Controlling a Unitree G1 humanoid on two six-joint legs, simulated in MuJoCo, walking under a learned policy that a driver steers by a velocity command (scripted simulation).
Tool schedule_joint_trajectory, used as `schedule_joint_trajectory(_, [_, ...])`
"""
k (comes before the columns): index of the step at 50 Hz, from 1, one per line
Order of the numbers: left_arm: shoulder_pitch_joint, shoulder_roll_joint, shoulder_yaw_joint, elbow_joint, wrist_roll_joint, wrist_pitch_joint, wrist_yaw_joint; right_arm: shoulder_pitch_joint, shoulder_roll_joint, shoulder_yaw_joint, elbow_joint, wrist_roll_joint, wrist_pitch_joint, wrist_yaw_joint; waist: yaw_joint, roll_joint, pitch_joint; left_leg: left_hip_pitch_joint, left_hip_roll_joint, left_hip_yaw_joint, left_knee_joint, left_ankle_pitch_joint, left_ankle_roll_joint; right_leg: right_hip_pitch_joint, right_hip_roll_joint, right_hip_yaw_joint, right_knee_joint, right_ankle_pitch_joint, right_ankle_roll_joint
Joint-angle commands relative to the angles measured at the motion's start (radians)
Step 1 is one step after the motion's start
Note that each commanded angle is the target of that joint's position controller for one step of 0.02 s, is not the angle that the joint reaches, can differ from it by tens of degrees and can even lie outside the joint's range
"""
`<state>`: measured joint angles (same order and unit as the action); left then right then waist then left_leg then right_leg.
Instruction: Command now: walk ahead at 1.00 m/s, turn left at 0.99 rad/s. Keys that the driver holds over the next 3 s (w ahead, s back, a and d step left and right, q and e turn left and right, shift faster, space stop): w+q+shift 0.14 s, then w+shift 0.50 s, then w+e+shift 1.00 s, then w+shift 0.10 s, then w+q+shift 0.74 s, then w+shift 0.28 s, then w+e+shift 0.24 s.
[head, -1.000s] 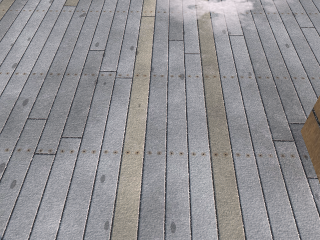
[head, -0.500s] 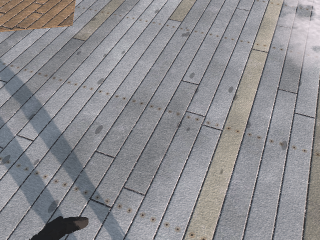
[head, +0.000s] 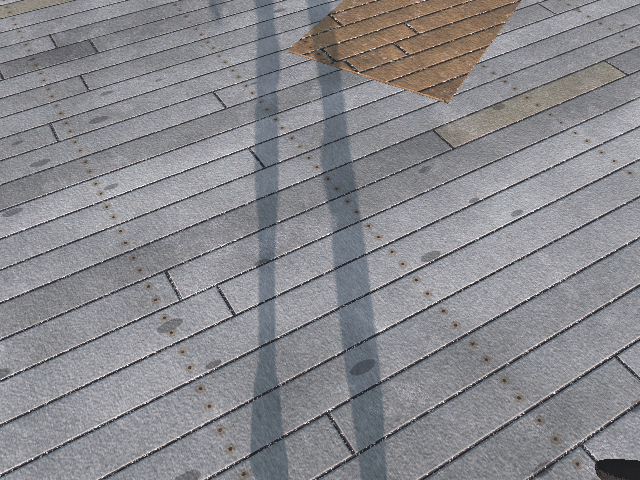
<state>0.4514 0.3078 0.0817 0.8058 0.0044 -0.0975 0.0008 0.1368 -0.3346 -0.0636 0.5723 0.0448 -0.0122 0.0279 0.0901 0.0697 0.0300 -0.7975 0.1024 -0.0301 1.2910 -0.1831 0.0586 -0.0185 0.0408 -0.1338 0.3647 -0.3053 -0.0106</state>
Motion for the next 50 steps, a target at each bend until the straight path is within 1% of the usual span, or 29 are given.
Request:
schedule_joint_trajectory(1, [-0.143,0.092,-0.001,-0.077,0.014,-0.028,0.006,-0.046,0.009,0.014,-0.079,-0.001,-0.010,0.014,-0.067,-0.134,0.105,-0.069,0.039,-0.027,-0.102,0.157,-0.010,-0.092,-0.261,0.116,-0.213,0.322,-0.070])
schedule_joint_trajectory(4, [-0.066,0.106,-0.004,-0.034,0.012,-0.020,0.018,-0.172,0.006,0.015,-0.101,-0.005,-0.030,0.043,-0.021,-0.054,0.146,-0.043,-0.010,0.084,-0.325,0.235,0.022,0.002,-0.228,-0.006,-0.214,0.505,-0.009])
schedule_joint_trajectory(6, [-0.053,0.175,0.005,-0.024,0.015,-0.014,0.032,-0.202,0.001,0.013,-0.113,-0.001,-0.040,0.062,-0.037,-0.078,0.111,0.123,-0.083,0.189,-0.464,0.238,0.061,0.030,-0.229,-0.076,-0.151,0.957,0.030])
schedule_joint_trajectory(8, [-0.028,0.236,0.018,-0.015,0.007,0.004,0.053,-0.126,-0.036,-0.010,-0.105,0.000,-0.037,0.066,-0.117,-0.191,0.034,0.307,-0.172,0.239,-0.485,0.155,0.085,0.071,-0.266,-0.088,0.016,1.422,0.025])
schedule_joint_trajectory(9, [-0.049,0.219,0.010,-0.022,0.012,0.008,0.063,0.050,-0.118,-0.055,-0.057,0.013,-0.020,0.056,-0.227,-0.219,-0.090,0.565,-0.233,0.234,-0.433,0.137,0.120,0.044,-0.260,-0.080,0.244,1.721,0.010])
schedule_joint_trajectory(10, [-0.129,0.262,0.023,-0.058,-0.013,0.000,0.057,0.287,-0.137,-0.073,0.006,0.000,-0.012,0.042,-0.347,-0.255,-0.137,0.793,-0.183,0.128,-0.544,0.109,0.179,-0.109,-0.291,-0.045,0.470,1.638,-0.002])
schedule_joint_trajectory(11, [-0.207,0.209,0.009,-0.073,-0.019,-0.010,0.046,0.468,-0.153,-0.083,0.074,0.001,0.001,0.019,-0.422,-0.115,-0.123,1.022,-0.101,-0.012,-0.724,0.212,0.221,-0.291,-0.159,-0.060,0.888,0.808,-0.011])
schedule_joint_trajectory(12, [-0.032,-0.024,-0.056,-0.111,0.018,-0.042,0.016,0.375,-0.205,-0.063,0.084,-0.041,-0.023,0.015,-0.169,0.249,-0.196,1.238,0.027,-0.316,-0.613,0.312,0.286,-0.648,-0.023,0.077,1.239,-0.298,-0.016])
schedule_joint_trajectory(13, [-0.033,0.046,-0.058,-0.140,-0.035,-0.075,-0.001,0.356,-0.139,-0.061,0.051,-0.059,-0.040,0.009,-0.201,0.201,-0.442,1.306,0.163,-0.696,-0.885,-0.236,0.415,-0.758,-0.031,0.264,1.260,-0.230,-0.056])
schedule_joint_trajectory(14, [-0.171,0.116,-0.037,-0.150,-0.073,-0.083,0.002,0.361,-0.113,-0.057,0.071,-0.043,-0.053,0.009,-0.231,0.026,-0.233,1.132,0.162,-0.730,-1.038,-0.404,0.356,-0.815,-0.062,0.247,1.205,-0.139,-0.067])
schedule_joint_trajectory(15, [-0.239,0.104,-0.037,-0.172,-0.069,-0.082,0.008,0.261,-0.090,-0.042,0.070,-0.034,-0.068,0.015,-0.161,-0.149,-0.058,0.915,0.145,-0.666,-1.082,-0.389,0.307,-0.810,-0.101,0.243,1.099,-0.054,-0.070])
schedule_joint_trajectory(17, [-0.152,0.068,-0.041,-0.133,-0.041,-0.046,0.009,0.131,-0.029,-0.019,0.060,-0.057,-0.090,0.017,-0.046,-0.143,0.014,0.638,0.078,-0.515,-1.090,-0.273,0.278,-0.674,-0.174,0.265,0.987,0.025,-0.036])
schedule_joint_trajectory(19, [-0.131,0.051,-0.040,-0.124,-0.023,-0.011,0.008,0.114,-0.004,-0.009,0.080,-0.046,-0.092,0.009,-0.009,-0.088,0.046,0.485,0.028,-0.375,-1.113,-0.202,0.251,-0.631,-0.219,0.239,0.895,0.047,0.002])
schedule_joint_trajectory(24, [-0.409,0.004,-0.068,-0.210,0.009,-0.024,-0.003,0.219,-0.028,-0.010,0.124,-0.037,-0.109,-0.032,-0.133,-0.068,0.105,0.367,-0.057,-0.140,-1.149,0.012,0.209,-0.568,-0.191,0.153,0.442,0.504,0.063])
schedule_joint_trajectory(28, [-0.541,0.017,-0.063,-0.246,-0.027,-0.037,-0.028,0.333,-0.057,-0.013,0.184,-0.008,-0.106,-0.025,-0.204,-0.041,0.116,0.610,0.002,-0.125,-1.177,0.086,0.179,-0.543,-0.126,0.129,0.163,0.576,0.034])
schedule_joint_trajectory(30, [-0.572,0.042,-0.050,-0.263,-0.031,-0.043,-0.043,0.367,-0.054,-0.013,0.219,-0.019,-0.082,-0.030,-0.196,-0.017,0.110,0.800,0.053,-0.136,-1.125,0.239,0.153,-0.593,-0.101,0.127,0.095,0.507,0.000])
schedule_joint_trajectory(32, [-0.430,0.092,-0.026,-0.238,-0.036,-0.039,-0.044,0.340,-0.110,-0.026,0.220,-0.044,-0.059,-0.035,-0.104,0.066,0.000,0.930,0.099,-0.135,-0.956,0.713,0.126,-0.481,-0.047,0.105,0.142,0.355,-0.044])
schedule_joint_trajectory(33, [-0.266,0.145,-0.003,-0.207,-0.053,-0.026,-0.036,0.292,-0.137,-0.028,0.218,-0.073,-0.047,-0.034,0.003,0.092,-0.112,0.982,0.085,-0.091,-0.786,0.976,0.105,-0.352,-0.007,0.062,0.181,0.276,-0.073])
schedule_joint_trajectory(34, [-0.044,0.181,0.009,-0.155,-0.050,-0.009,-0.023,0.228,-0.129,-0.024,0.204,-0.088,-0.038,-0.037,0.128,0.096,-0.223,0.813,0.056,-0.045,-0.492,0.997,0.065,-0.052,-0.045,0.075,0.244,0.257,-0.103])
schedule_joint_trajectory(35, [0.078,0.268,0.028,-0.116,-0.008,-0.008,-0.020,0.392,0.023,0.010,0.169,-0.083,-0.057,-0.031,0.032,-0.230,-0.420,0.373,-0.069,-0.034,-0.029,0.456,0.007,0.425,-0.270,0.524,0.263,-0.009,-0.263])
schedule_joint_trajectory(36, [0.144,0.242,0.029,-0.080,-0.027,-0.015,-0.042,0.455,0.065,0.044,0.190,-0.050,-0.090,-0.010,0.027,-0.493,-0.567,0.156,-0.193,-0.107,0.177,-0.266,-0.019,0.594,-0.368,1.037,-0.009,-0.402,-0.356])
schedule_joint_trajectory(37, [0.097,0.128,0.006,-0.082,-0.019,-0.011,-0.033,0.300,-0.041,0.020,0.160,0.000,-0.109,-0.007,0.062,-0.366,-0.396,0.009,-0.131,-0.127,0.217,-0.224,0.010,0.541,-0.341,1.013,-0.083,-0.458,-0.295])
schedule_joint_trajectory(38, [0.034,0.101,-0.001,-0.094,-0.010,-0.007,-0.029,0.150,-0.060,0.026,0.110,0.002,-0.127,-0.006,0.061,-0.208,-0.252,-0.021,-0.089,-0.117,0.169,-0.178,0.026,0.385,-0.311,0.858,-0.071,-0.308,-0.262])
schedule_joint_trajectory(39, [-0.006,0.102,-0.003,-0.093,-0.002,-0.007,-0.034,0.038,-0.040,0.032,0.081,-0.029,-0.143,-0.009,0.038,-0.057,-0.134,0.022,-0.073,-0.097,0.073,-0.158,0.037,0.187,-0.254,0.748,-0.095,-0.122,-0.247])
schedule_joint_trajectory(41, [-0.071,0.063,-0.017,-0.101,0.010,-0.008,-0.036,0.064,-0.001,0.033,0.065,-0.049,-0.148,-0.005,-0.073,-0.071,-0.084,0.120,-0.036,-0.112,-0.062,-0.129,0.019,-0.003,-0.191,0.652,-0.133,0.000,-0.278])
schedule_joint_trajectory(43, [-0.117,0.062,-0.015,-0.113,-0.013,-0.004,-0.028,0.086,-0.010,0.031,0.071,-0.050,-0.136,-0.008,-0.119,-0.099,-0.012,0.132,-0.016,-0.108,-0.175,-0.155,-0.021,-0.126,-0.186,0.634,-0.183,-0.017,-0.308])
schedule_joint_trajectory(46, [-0.113,0.105,0.000,-0.118,-0.034,-0.008,-0.003,-0.071,0.005,0.049,0.007,-0.061,-0.137,-0.009,-0.101,-0.104,0.100,0.223,-0.021,-0.064,-0.473,0.049,-0.080,-0.363,-0.140,0.526,-0.230,0.046,-0.281])
schedule_joint_trajectory(48, [-0.094,0.129,0.012,-0.122,-0.037,-0.005,0.012,-0.158,0.016,0.051,-0.014,-0.062,-0.143,0.000,-0.071,-0.102,0.086,0.432,-0.081,-0.027,-0.627,0.278,-0.109,-0.495,-0.093,0.455,-0.248,0.059,-0.234])
schedule_joint_trajectory(50, [-0.049,0.150,0.024,-0.113,-0.055,-0.004,0.015,-0.178,-0.018,0.037,-0.028,-0.041,-0.141,-0.004,-0.057,-0.148,0.077,0.525,-0.088,-0.070,-0.716,0.369,-0.122,-0.461,-0.115,0.501,-0.228,0.010,-0.205])
